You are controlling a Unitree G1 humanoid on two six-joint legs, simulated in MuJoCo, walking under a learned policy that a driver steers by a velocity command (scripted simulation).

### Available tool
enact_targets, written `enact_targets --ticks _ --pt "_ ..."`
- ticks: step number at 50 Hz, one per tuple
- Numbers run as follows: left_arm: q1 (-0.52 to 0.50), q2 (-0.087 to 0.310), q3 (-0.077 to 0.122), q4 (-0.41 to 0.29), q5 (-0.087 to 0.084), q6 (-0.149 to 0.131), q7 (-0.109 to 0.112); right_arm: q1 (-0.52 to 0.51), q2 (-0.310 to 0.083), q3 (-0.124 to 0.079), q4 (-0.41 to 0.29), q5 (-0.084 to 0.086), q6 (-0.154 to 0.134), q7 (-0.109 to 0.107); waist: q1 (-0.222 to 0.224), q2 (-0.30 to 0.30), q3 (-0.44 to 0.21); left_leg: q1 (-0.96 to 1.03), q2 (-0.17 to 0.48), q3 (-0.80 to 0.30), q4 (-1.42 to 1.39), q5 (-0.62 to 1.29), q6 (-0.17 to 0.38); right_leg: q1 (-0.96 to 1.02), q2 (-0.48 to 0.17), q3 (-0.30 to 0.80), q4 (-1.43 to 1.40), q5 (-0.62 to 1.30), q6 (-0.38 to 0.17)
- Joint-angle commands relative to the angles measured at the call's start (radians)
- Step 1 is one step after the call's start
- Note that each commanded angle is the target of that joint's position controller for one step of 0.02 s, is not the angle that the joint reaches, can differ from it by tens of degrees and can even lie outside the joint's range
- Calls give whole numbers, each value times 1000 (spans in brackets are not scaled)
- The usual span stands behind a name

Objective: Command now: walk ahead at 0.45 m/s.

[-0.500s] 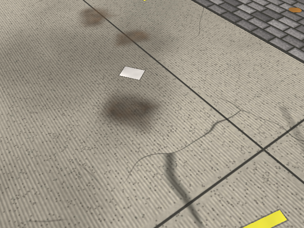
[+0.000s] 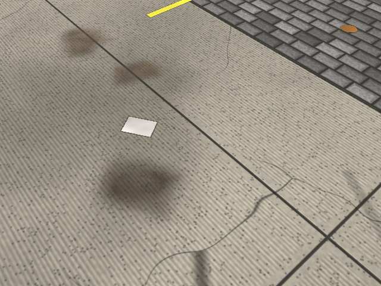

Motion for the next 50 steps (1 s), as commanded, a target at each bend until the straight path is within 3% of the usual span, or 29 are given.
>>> enact_targets --ticks 1,4,8,10,12,13,14,15,16,17,18,19,22,25,27,28,29,30,32,35,36,38,41,42,44,47,48,49,50 --pt "32 43 12 -42 12 6 8 -45 -130 -19 -57 -1 -16 -20 49 72 63 -103 280 -206 -195 131 170 -21 -38 0 -152 147 30" --pt "-68 15 2 -64 13 -3 1 0 -144 -18 -45 1 -1 -31 15 79 45 -82 234 -104 -130 380 118 76 19 -50 -403 275 37" --pt "-152 30 1 -87 6 1 -13 59 -151 -16 -9 14 21 -37 -19 111 14 37 265 -116 -36 407 97 135 68 -50 -542 287 33" --pt "-136 59 9 -90 14 -4 -21 37 -150 -17 -5 17 31 -42 7 125 -13 100 285 -147 46 421 71 177 82 -36 -611 238 3" --pt "2 110 32 -38 29 -15 -18 20 -138 -13 -10 17 36 -47 65 89 -83 106 217 -129 215 422 22 376 103 -57 -733 397 -35" --pt "98 188 48 -20 43 -18 -13 75 -102 1 -18 -6 28 -46 64 -9 -199 -23 150 -91 410 201 -19 625 -39 60 -648 832 -93" --pt "140 183 42 -10 44 -1 -12 233 8 35 25 -9 22 -39 33 -211 -328 -276 52 -52 683 -360 -83 901 -255 277 -614 1038 -268" --pt "177 107 24 -4 30 9 -20 234 -46 25 42 10 29 -36 62 -188 -387 -317 63 -130 819 -562 -101 870 -283 379 -680 854 -305" --pt "113 93 17 -14 19 13 -26 150 -113 6 22 24 43 -39 58 -108 -294 -352 97 -149 877 -530 -107 752 -238 346 -731 631 -265" --pt "22 83 11 -32 18 15 -24 73 -116 -1 6 24 61 -49 40 -40 -207 -363 129 -138 869 -472 -117 629 -198 291 -770 478 -224" --pt "-50 75 5 -43 25 15 -23 36 -106 -5 0 17 80 -59 19 -18 -146 -332 157 -138 814 -422 -126 502 -171 243 -815 364 -201" --pt "-97 76 5 -47 33 18 -20 32 -89 -5 -3 10 95 -68 -7 -44 -114 -263 175 -135 726 -376 -131 399 -132 194 -851 275 -176" --pt "-95 75 8 -28 48 30 -11 54 -41 3 21 5 112 -85 -15 -88 -104 -121 139 -81 527 -323 -137 296 -67 99 -881 186 -171" --pt "-97 79 8 -16 23 42 0 47 -44 0 36 1 123 -85 -20 -79 -108 -23 128 -59 339 -146 -119 269 -56 98 -892 -77 -155" --pt "-72 63 2 5 11 51 3 27 -54 -3 37 -16 127 -79 -22 -62 -58 34 124 -51 229 -76 -87 208 -21 89 -902 -293 -91" --pt "-52 55 0 17 13 53 3 22 -70 -3 30 -25 127 -79 -14 -42 -19 27 161 -89 182 -88 -63 188 -1 83 -891 -351 -50" --pt "-27 61 6 21 15 57 4 10 -119 -13 31 -15 126 -81 21 23 28 -51 176 -99 165 -198 -38 206 49 40 -873 -328 -20" --pt "-23 60 9 25 16 61 11 -1 -121 -18 44 -4 118 -78 27 98 59 -175 165 -111 124 -328 -28 292 91 -17 -825 -251 -1" --pt "-12 49 10 38 17 64 19 -41 -79 -11 47 -7 95 -77 44 150 56 -244 169 -123 66 -335 -50 402 98 -36 -752 -119 -7" --pt "10 40 11 63 23 67 19 -41 -65 -10 53 0 72 -75 45 117 34 -206 163 -116 80 -249 -69 433 100 -46 -720 -21 -20" --pt "19 39 12 74 21 67 19 -10 -70 -13 65 5 71 -75 35 105 12 -184 155 -109 84 -307 -61 433 113 -60 -707 -88 -24" --pt "12 54 21 79 7 65 17 17 -108 -28 65 14 73 -78 20 116 43 -176 168 -144 73 -486 -13 350 142 -90 -650 -294 -35" --pt "-54 12 16 56 -4 31 0 89 -156 -47 69 29 52 -76 -17 204 108 -67 341 -390 -58 -608 95 160 163 -128 -481 -211 -38" --pt "-63 7 15 50 -5 18 -8 81 -169 -53 69 32 42 -76 -14 230 125 -38 405 -463 -75 -563 128 119 135 -106 -428 -161 -51" --pt "-52 12 18 50 -12 -3 -21 51 -145 -51 57 33 28 -70 14 200 121 -9 416 -445 -47 -413 123 126 108 -92 -457 -174 -74" --pt "139 39 40 130 -14 -5 -19 -42 -141 -51 22 41 31 -58 110 143 64 -181 280 -249 91 -217 36 521 144 -109 -647 -62 -75" --pt "262 100 61 159 -11 -4 -13 -82 -108 -42 -3 40 25 -57 153 2 36 -318 187 -124 331 -89 -20 673 27 83 -749 -114 -119" --pt "386 206 88 179 -13 -1 -17 -76 -40 -26 -33 34 8 -59 180 -271 -19 -530 67 -3 667 -215 -79 849 -181 468 -905 -160 -244" --pt "385 142 60 179 5 -13 -22 -101 -71 -34 -43 36 -5 -56 161 -211 -17 -645 85 -110 888 -394 -63 849 -267 627 -942 -140 -288"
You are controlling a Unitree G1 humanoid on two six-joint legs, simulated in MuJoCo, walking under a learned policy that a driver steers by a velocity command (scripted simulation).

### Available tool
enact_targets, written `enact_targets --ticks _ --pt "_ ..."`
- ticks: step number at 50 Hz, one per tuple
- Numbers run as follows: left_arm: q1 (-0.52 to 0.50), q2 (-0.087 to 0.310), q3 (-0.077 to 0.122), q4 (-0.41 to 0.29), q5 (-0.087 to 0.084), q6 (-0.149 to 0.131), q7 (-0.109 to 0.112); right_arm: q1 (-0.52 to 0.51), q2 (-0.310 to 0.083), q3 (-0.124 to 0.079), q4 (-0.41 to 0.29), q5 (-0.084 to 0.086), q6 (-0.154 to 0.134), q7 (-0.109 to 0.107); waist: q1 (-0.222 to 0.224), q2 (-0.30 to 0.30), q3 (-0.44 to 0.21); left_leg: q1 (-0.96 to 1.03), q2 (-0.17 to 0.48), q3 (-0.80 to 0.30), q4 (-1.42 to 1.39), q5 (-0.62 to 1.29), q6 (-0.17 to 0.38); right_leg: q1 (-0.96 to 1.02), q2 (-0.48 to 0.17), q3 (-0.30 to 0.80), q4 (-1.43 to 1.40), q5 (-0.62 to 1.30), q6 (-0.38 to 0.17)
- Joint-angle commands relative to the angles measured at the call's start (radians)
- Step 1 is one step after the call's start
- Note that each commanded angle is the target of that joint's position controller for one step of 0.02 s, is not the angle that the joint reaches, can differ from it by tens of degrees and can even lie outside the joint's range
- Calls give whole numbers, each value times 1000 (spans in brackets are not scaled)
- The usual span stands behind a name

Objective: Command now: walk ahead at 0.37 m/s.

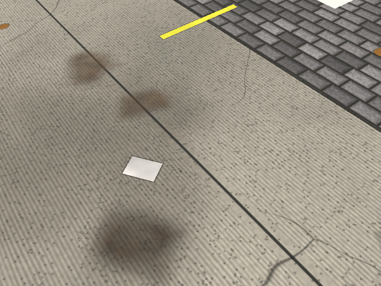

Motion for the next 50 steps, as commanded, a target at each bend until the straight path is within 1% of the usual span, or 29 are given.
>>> enact_targets --ticks 1,2,3,4,6,9,11,14,17,19,20,21,22,23,24,25,26,27,28,30,31,33,36,40,44,46,48,49,50 --pt "246 112 10 31 18 -17 -3 -141 -90 -14 -129 12 -54 13 79 -187 37 -635 4 -55 495 -26 58 448 -407 660 -348 -28 -226" --pt "184 95 2 8 20 -20 -8 -142 -84 -13 -122 14 -57 20 54 -126 39 -629 42 -50 492 70 81 409 -359 546 -357 0 -188" --pt "145 93 -4 -5 17 -19 -12 -157 -85 -18 -122 8 -58 21 37 -85 63 -624 68 -40 437 147 88 369 -330 463 -376 65 -162" --pt "134 71 -15 -8 18 -15 -13 -170 -93 -26 -124 0 -53 21 27 -83 67 -583 86 -29 383 195 86 334 -295 381 -390 162 -134" --pt "171 65 -21 4 23 -3 -7 -177 -63 -25 -125 -4 -39 27 21 -109 60 -535 84 7 306 243 64 301 -255 283 -404 288 -122" --pt "191 107 -15 6 24 5 11 -303 -34 -13 -175 -13 -28 29 37 -91 94 -534 69 32 107 335 27 256 -242 220 -435 328 -129" --pt "194 127 -11 3 24 6 18 -386 -25 -3 -204 -11 -28 34 52 -104 110 -476 46 49 -38 417 17 212 -230 183 -456 305 -122" --pt "228 135 -3 18 12 3 19 -464 -43 2 -229 -3 -27 45 68 -116 134 -417 26 63 -145 476 21 211 -243 156 -470 268 -122" --pt "237 131 6 34 2 8 20 -510 -64 3 -259 0 -31 60 57 -113 152 -423 28 43 -207 454 56 301 -286 147 -439 309 -108" --pt "214 146 15 31 3 15 21 -477 -93 -8 -261 -1 -37 67 21 -123 115 -339 5 58 -235 397 84 350 -299 130 -367 469 -89" --pt "198 158 19 26 6 20 20 -416 -119 -22 -248 -2 -39 66 -16 -141 65 -233 -27 84 -230 368 100 357 -292 115 -286 648 -77" --pt "181 153 17 22 10 27 20 -272 -154 -44 -206 -2 -38 61 -90 -145 -19 -49 -64 110 -229 352 123 326 -255 82 -118 794 -56" --pt "166 132 7 6 18 30 19 -78 -205 -68 -152 -4 -35 53 -170 -121 -136 238 -9 40 -206 337 162 167 -204 52 135 718 -20" --pt "265 26 -22 -11 22 18 9 75 -301 -90 -124 -30 -29 46 -141 111 -304 619 259 -405 -274 134 301 -215 -49 22 556 274 48" --pt "270 -2 -34 -3 3 -12 2 74 -261 -70 -121 -28 -29 51 -127 219 -392 663 359 -765 -486 8 353 -368 34 175 768 -265 47" --pt "178 86 -10 -30 -23 -31 0 -23 -196 -49 -131 -17 -37 55 -111 159 -240 544 319 -653 -506 -18 292 -469 -32 211 847 -225 22" --pt "98 118 -4 -56 -30 -38 5 -120 -150 -34 -156 -15 -41 57 -82 84 -133 379 287 -493 -519 57 252 -471 -91 175 821 -132 4" --pt "62 120 3 -62 -17 -35 16 -196 -122 -25 -167 -25 -47 62 -43 9 -71 216 250 -375 -547 163 229 -414 -139 157 755 -42 1" --pt "72 111 13 -58 -4 -21 24 -232 -93 -16 -168 -36 -53 67 -4 16 -43 109 208 -288 -573 230 210 -345 -174 161 696 6 -3" --pt "116 66 12 -49 -2 7 27 -215 -80 -11 -148 -40 -54 68 29 42 -28 17 172 -207 -620 263 215 -274 -193 156 635 34 -3" --pt "106 61 13 -54 -1 15 28 -193 -92 -12 -137 -38 -55 63 32 40 -9 -5 165 -178 -640 281 224 -284 -197 148 605 51 4" --pt "22 80 20 -86 7 23 31 -150 -131 -18 -124 -39 -55 46 24 20 30 3 168 -154 -670 309 234 -367 -206 144 511 137 25" --pt "-94 82 24 -124 16 19 26 -80 -143 -17 -109 -35 -47 26 -6 7 52 72 165 -123 -678 366 220 -463 -200 139 340 289 48" --pt "-227 61 13 -160 11 10 9 -8 -150 -15 -94 -25 -40 16 -48 12 72 122 142 -59 -680 395 190 -437 -160 98 135 422 52" --pt "-344 56 -1 -201 2 2 -14 68 -156 -18 -64 -21 -24 14 -87 6 106 253 174 -45 -640 424 192 -467 -135 80 19 383 47" --pt "-387 57 -7 -225 -2 -6 -28 91 -163 -23 -53 -19 -12 11 -93 11 117 317 203 -48 -598 465 191 -476 -124 75 -19 322 34" --pt "-375 75 -5 -234 -5 -12 -39 81 -176 -31 -51 -16 -4 8 -67 32 102 354 224 -49 -545 573 178 -418 -105 63 -51 245 9" --pt "-328 96 4 -226 -5 -15 -41 62 -186 -34 -57 -16 -1 8 -36 49 70 355 221 -40 -495 717 167 -328 -79 43 -62 213 -7" --pt "-234 127 19 -201 -2 -17 -39 36 -194 -36 -64 -15 3 8 20 65 8 343 201 -16 -391 908 151 -177 -39 11 -73 207 -29"
Over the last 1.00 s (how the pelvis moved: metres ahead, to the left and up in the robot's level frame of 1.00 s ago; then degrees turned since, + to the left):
0.27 -0.06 -0.01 2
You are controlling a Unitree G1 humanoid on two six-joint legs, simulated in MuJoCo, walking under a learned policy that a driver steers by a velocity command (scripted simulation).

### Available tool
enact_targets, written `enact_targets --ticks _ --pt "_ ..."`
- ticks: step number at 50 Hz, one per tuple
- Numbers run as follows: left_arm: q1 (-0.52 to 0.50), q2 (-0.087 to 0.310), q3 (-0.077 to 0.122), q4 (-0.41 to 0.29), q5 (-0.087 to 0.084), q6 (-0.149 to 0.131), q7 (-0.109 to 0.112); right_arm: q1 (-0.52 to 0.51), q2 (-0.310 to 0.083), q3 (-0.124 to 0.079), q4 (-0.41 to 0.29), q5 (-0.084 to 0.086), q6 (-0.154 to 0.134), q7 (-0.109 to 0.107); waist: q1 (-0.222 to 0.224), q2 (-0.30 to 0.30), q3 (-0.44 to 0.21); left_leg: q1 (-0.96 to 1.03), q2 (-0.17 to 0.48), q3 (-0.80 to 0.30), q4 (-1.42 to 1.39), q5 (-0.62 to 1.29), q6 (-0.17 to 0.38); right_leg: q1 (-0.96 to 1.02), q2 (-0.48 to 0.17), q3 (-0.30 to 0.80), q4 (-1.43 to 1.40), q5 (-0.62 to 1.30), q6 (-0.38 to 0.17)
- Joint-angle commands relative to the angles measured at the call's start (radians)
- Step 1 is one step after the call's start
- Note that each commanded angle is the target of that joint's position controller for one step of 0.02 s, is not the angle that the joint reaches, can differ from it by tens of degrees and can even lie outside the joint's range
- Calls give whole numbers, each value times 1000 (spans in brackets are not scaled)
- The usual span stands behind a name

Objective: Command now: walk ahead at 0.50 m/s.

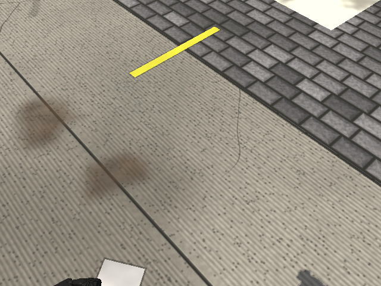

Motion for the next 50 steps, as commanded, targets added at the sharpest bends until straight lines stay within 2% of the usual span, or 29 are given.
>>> enact_targets --ticks 1,2,3,4,5,6,7,9,11,17,19,23,25,26,27,28,29,30,31,33,35,38,40,43,46,47,48,49,50 --pt "213 185 66 10 1 -20 3 -31 -156 -28 -44 1 6 -4 184 115 -116 -75 222 -54 336 931 111 357 57 -38 -23 -28 -71" --pt "413 268 87 51 16 -17 14 -25 -124 -11 -72 -17 3 -3 240 2 -278 -316 158 -10 668 629 74 699 -146 196 9 -16 -143" --pt "463 308 92 76 17 -12 7 101 19 27 -68 -11 -22 11 163 -269 -415 -705 -35 -56 994 -122 17 1013 -359 687 -122 -218 -296" --pt "444 210 63 68 13 -12 8 24 -90 3 -63 15 -48 15 199 -170 -375 -812 10 -187 1107 -178 40 982 -327 727 -192 -297 -252" --pt "347 172 50 50 9 -14 13 -76 -141 -12 -99 36 -62 17 183 -134 -227 -874 63 -159 1115 -92 56 846 -297 567 -209 -238 -206" --pt "258 149 40 30 14 -15 12 -127 -140 -13 -110 33 -65 9 148 -39 -146 -834 117 -129 1071 5 55 683 -263 448 -238 -124 -185" --pt "209 121 33 25 24 -17 8 -151 -131 -21 -111 17 -58 3 118 -6 -86 -789 147 -120 1012 60 51 552 -227 364 -271 -47 -175" --pt "199 92 24 38 33 -22 3 -103 -85 -23 -104 11 -31 1 67 -40 -65 -694 180 -125 943 108 48 437 -186 278 -328 -16 -169" --pt "227 118 28 56 26 -25 10 -115 -66 -23 -110 9 -13 -3 54 -38 -27 -710 192 -111 874 137 32 389 -176 222 -369 17 -180" --pt "316 154 34 86 20 -12 41 -332 -60 -22 -181 -5 -14 6 100 -31 34 -790 171 -77 521 441 -3 416 -134 105 -407 66 -145" --pt "329 151 29 97 23 -5 46 -398 -44 -12 -197 -10 -20 12 115 -27 59 -706 124 -34 389 507 -3 390 -99 35 -367 256 -119" --pt "367 156 25 130 20 17 53 -413 -65 -10 -205 -12 -32 33 118 -72 8 -597 66 -37 284 515 21 492 -123 34 -235 408 -87" --pt "313 168 29 124 14 26 58 -299 -116 -27 -170 -21 -41 36 46 -81 -45 -475 42 -41 209 514 52 534 -119 49 -111 434 -50" --pt "315 163 27 121 16 28 57 -209 -152 -40 -134 -30 -46 32 11 -46 -95 -342 40 -32 152 677 68 525 -64 30 17 403 -15" --pt "348 136 17 106 36 25 57 -127 -218 -50 -119 -51 -48 25 10 60 -218 -96 185 -153 245 1199 110 391 7 -6 225 122 37" --pt "542 -4 -24 153 33 25 46 -127 -204 -30 -116 -68 -35 20 89 296 -382 192 451 -393 317 1575 324 150 99 27 554 -606 99" --pt "546 53 -15 180 7 31 44 -119 -112 -4 -119 -45 -25 30 54 229 -473 160 448 -431 292 1526 352 148 85 158 648 -747 116" --pt "448 120 2 148 -10 43 46 -203 -114 -2 -143 -26 -18 32 55 173 -386 63 406 -359 261 1370 312 100 56 166 683 -745 121" --pt "370 141 10 124 -9 65 60 -294 -124 -2 -171 -21 -5 23 72 100 -315 -47 378 -327 227 1157 274 77 30 146 676 -701 129" --pt "325 158 28 105 3 125 90 -374 -158 -9 -192 -29 30 -4 94 120 -181 -295 350 -273 121 804 252 104 30 104 689 -612 146" --pt "363 124 32 98 10 158 105 -389 -161 -11 -198 -46 58 -24 110 147 -148 -414 337 -222 59 625 270 141 56 73 752 -546 149" --pt "387 116 45 76 10 167 112 -409 -138 -4 -205 -49 72 -50 123 145 -161 -455 330 -152 0 362 268 136 44 47 777 -457 140" --pt "400 124 51 57 13 163 108 -439 -157 -14 -207 -31 72 -61 140 194 -173 -463 313 -126 -54 83 217 165 20 0 644 -408 122" --pt "407 126 52 50 21 152 84 -460 -199 -37 -203 4 66 -60 154 231 -163 -517 303 -73 -105 -97 150 349 23 -57 378 -420 62" --pt "557 108 55 115 34 166 67 -503 -185 -43 -219 32 67 -50 223 168 -92 -553 282 -12 -33 -232 77 484 36 -133 77 -377 -25" --pt "630 80 49 161 33 160 57 -524 -137 -38 -228 27 73 -44 250 30 -34 -622 221 54 181 -274 36 520 41 -88 -52 -435 -63" --pt "613 102 47 146 32 145 59 -494 -39 -19 -226 28 78 -21 205 -243 46 -853 112 135 621 -256 -16 506 -163 301 -191 -704 -150" --pt "466 237 50 43 30 104 54 -537 -42 -18 -283 28 57 -3 130 -227 123 -1045 58 -52 700 -114 -14 377 -321 716 -408 -953 -268" --pt "389 279 70 23 54 70 60 -599 -144 -43 -309 47 34 2 123 -184 188 -1083 71 -121 708 -9 1 313 -350 800 -530 -1043 -275"
Over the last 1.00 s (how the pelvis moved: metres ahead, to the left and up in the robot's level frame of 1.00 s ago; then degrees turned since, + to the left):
0.51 0.04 0.00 0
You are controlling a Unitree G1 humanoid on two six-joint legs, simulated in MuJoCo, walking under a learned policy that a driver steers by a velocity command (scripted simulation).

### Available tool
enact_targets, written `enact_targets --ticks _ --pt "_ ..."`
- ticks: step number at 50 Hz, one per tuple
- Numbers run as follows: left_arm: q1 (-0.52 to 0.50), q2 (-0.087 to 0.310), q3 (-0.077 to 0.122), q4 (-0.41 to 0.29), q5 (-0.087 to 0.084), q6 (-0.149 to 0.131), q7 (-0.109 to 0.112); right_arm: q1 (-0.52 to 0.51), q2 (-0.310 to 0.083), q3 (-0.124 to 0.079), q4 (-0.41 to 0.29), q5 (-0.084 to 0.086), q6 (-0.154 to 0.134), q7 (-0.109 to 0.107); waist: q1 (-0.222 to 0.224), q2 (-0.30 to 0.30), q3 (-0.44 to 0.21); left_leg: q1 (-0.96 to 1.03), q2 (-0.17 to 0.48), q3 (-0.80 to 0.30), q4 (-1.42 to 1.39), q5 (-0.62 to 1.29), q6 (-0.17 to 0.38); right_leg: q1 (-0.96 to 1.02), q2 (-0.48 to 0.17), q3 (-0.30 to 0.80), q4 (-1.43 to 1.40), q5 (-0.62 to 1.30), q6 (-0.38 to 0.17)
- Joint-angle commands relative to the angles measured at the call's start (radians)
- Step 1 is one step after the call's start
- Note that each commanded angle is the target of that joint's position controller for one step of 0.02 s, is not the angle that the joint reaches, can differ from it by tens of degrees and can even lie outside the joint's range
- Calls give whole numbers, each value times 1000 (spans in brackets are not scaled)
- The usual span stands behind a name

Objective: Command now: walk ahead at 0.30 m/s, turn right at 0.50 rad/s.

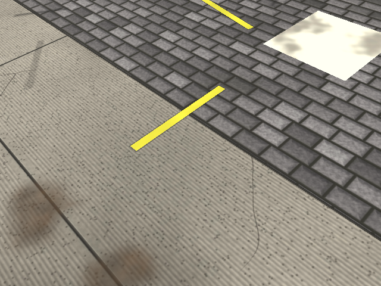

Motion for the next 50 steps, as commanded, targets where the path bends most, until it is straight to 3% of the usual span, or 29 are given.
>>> enact_targets --ticks 1,3,4,6,8,11,16,19,20,21,22,23,24,25,26,27,28,30,34,36,40,42,43,44,45,46,47,49,50 --pt "-84 222 31 -94 11 -84 9 -186 -155 -38 -137 15 -59 18 -71 -202 253 -405 -7 -175 196 82 2 4 -350 718 -638 -437 -170" --pt "-61 154 14 -79 -9 -96 9 -132 -136 -46 -85 -31 -67 11 -71 -165 178 -288 -10 -150 173 210 -23 44 -261 507 -568 -196 -83" --pt "-14 123 6 -67 -17 -101 10 -135 -123 -47 -80 -35 -70 16 -60 -150 151 -269 -20 -147 163 258 -27 85 -240 462 -558 -134 -71" --pt "76 95 -1 -48 -21 -108 11 -141 -80 -40 -79 -25 -79 24 -38 -147 120 -261 -33 -136 98 317 -28 175 -214 401 -545 -4 -61" --pt "133 93 -1 -38 -17 -108 17 -161 -58 -36 -87 -21 -88 28 -18 -163 108 -255 -41 -134 33 351 -35 233 -201 372 -533 74 -59" --pt "156 106 6 -44 -18 -103 23 -202 -48 -29 -105 -16 -100 36 6 -199 118 -213 -49 -131 -73 367 -54 238 -188 359 -519 114 -69" --pt "174 136 27 -54 -34 -89 21 -291 -47 -10 -158 -5 -129 58 54 -219 155 -130 -65 -107 -235 275 -63 227 -190 385 -448 170 -97" --pt "121 158 39 -78 -44 -77 18 -215 -87 -16 -156 0 -144 66 4 -258 123 57 -82 -102 -300 227 -44 183 -201 426 -383 291 -84" --pt "89 159 41 -92 -46 -74 18 -145 -109 -24 -140 1 -148 65 -36 -270 98 147 -86 -101 -326 225 -28 171 -195 432 -343 369 -74" --pt "49 148 38 -114 -41 -74 18 -17 -147 -42 -104 -4 -151 58 -99 -252 30 317 -84 -102 -359 234 2 136 -151 405 -241 489 -47" --pt "8 117 28 -142 -25 -78 14 170 -198 -58 -65 -18 -154 50 -183 -180 -119 589 26 -188 -323 229 56 28 -90 336 0 491 -14" --pt "62 23 4 -180 -15 -95 11 343 -294 -80 -41 -40 -142 41 -192 113 -310 981 268 -523 -307 160 168 -301 44 217 353 195 58" --pt "137 17 -3 -180 -52 -116 13 365 -252 -67 -10 -43 -135 54 -154 355 -342 1008 381 -863 -466 -34 260 -491 67 230 571 -156 66" --pt "89 108 17 -157 -75 -122 13 290 -152 -40 -22 -36 -136 56 -149 217 -161 863 341 -758 -493 -105 232 -563 0 247 670 -87 55" --pt "2 128 20 -166 -67 -121 10 231 -99 -26 -33 -33 -130 55 -144 104 -53 717 287 -582 -493 -33 196 -550 -43 207 661 2 45" --pt "-46 112 20 -171 -53 -121 9 185 -74 -17 -33 -39 -125 56 -124 46 17 588 235 -475 -516 68 183 -511 -64 191 614 61 43" --pt "-72 101 23 -181 -42 -119 6 166 -54 -8 -29 -47 -124 56 -104 57 47 513 201 -402 -536 146 177 -480 -88 185 563 98 41" --pt "-81 60 14 -197 -42 -113 -5 180 -57 -6 -9 -46 -125 53 -81 88 61 452 183 -327 -575 255 188 -442 -107 157 494 124 44" --pt "-230 34 -9 -269 -14 -122 -20 217 -115 -14 12 -25 -121 42 -90 48 99 397 168 -233 -610 423 206 -440 -114 84 234 264 75" --pt "-313 29 -19 -294 -20 -129 -33 238 -137 -16 12 -17 -113 40 -109 51 108 349 129 -189 -606 418 187 -351 -75 50 78 369 82" --pt "-397 84 -8 -335 -34 -135 -52 316 -170 -20 29 0 -101 34 -112 60 99 413 174 -236 -558 398 155 -247 -30 60 -75 426 76" --pt "-329 126 12 -323 -32 -138 -50 317 -179 -19 29 -2 -92 31 -54 65 53 433 168 -228 -447 514 122 -100 -3 46 -130 399 51" --pt "-208 164 34 -289 -27 -137 -43 326 -163 -12 28 -10 -89 31 5 53 -23 399 121 -195 -292 603 97 83 15 31 -138 380 28" --pt "-39 224 56 -263 -13 -135 -31 318 -116 7 4 -29 -90 32 82 7 -150 245 63 -155 -28 460 55 350 -110 141 -105 371 -24" --pt "52 324 75 -249 7 -125 -25 450 16 44 -17 -30 -103 33 39 -264 -338 -74 -69 -90 364 -36 -7 676 -405 568 -170 227 -164" --pt "70 246 54 -243 2 -124 -30 439 -50 30 -5 -4 -114 34 53 -293 -384 -162 -67 -211 526 -236 0 642 -430 775 -301 127 -187" --pt "-5 189 34 -247 -6 -127 -30 358 -121 7 -31 18 -114 33 40 -229 -210 -245 -18 -208 583 -179 11 525 -393 621 -315 117 -145" --pt "-138 119 12 -249 -7 -133 -34 277 -108 3 -46 -3 -100 27 -16 -140 -52 -198 55 -178 512 -44 18 268 -315 387 -370 241 -107" --pt "-181 99 8 -246 -2 -140 -36 291 -95 -3 -43 -7 -84 28 -54 -159 -18 -137 81 -187 471 -5 19 177 -289 306 -409 279 -95"
Over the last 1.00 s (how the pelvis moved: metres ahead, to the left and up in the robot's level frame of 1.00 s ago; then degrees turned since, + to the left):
0.30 -0.01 0.00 -11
